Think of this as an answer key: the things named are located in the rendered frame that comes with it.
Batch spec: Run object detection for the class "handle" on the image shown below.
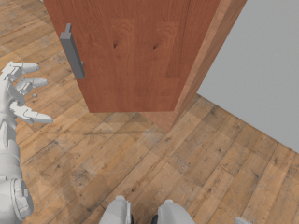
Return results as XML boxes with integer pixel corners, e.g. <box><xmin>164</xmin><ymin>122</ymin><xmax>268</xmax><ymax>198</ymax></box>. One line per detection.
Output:
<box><xmin>60</xmin><ymin>23</ymin><xmax>85</xmax><ymax>79</ymax></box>

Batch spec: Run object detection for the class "robot right thigh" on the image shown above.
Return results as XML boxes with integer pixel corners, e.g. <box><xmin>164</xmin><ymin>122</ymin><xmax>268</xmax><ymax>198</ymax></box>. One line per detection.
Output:
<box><xmin>158</xmin><ymin>203</ymin><xmax>196</xmax><ymax>224</ymax></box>

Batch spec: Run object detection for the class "cupboard door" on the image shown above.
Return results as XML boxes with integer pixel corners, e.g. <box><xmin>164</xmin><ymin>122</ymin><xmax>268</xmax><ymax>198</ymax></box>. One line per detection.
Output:
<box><xmin>43</xmin><ymin>0</ymin><xmax>221</xmax><ymax>113</ymax></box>

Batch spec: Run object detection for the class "left robot upper arm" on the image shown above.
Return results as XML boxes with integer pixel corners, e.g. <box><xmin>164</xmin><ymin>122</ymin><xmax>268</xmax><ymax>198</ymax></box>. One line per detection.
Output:
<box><xmin>0</xmin><ymin>178</ymin><xmax>34</xmax><ymax>224</ymax></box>

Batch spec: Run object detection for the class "right robot shin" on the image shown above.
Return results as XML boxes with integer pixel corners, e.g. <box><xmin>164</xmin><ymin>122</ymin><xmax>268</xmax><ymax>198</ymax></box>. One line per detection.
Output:
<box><xmin>157</xmin><ymin>199</ymin><xmax>173</xmax><ymax>224</ymax></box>

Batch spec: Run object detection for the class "left robot hand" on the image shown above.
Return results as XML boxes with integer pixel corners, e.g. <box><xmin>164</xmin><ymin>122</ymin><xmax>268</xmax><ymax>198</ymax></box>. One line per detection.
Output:
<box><xmin>0</xmin><ymin>61</ymin><xmax>53</xmax><ymax>125</ymax></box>

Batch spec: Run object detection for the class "left robot forearm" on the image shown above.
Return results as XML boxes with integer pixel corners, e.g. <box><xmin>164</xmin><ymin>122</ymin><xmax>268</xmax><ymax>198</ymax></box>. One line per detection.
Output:
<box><xmin>0</xmin><ymin>112</ymin><xmax>23</xmax><ymax>183</ymax></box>

